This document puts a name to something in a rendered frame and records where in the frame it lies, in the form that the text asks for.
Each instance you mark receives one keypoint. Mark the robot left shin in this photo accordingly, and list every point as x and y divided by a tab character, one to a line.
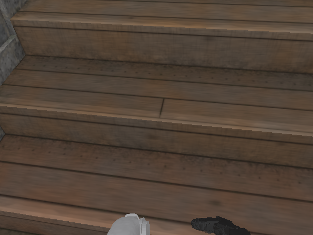
132	214

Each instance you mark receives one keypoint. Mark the right robot hand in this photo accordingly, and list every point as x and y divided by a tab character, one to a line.
218	225

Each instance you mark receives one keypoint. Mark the left robot thigh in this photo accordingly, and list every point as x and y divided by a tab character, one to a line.
130	225

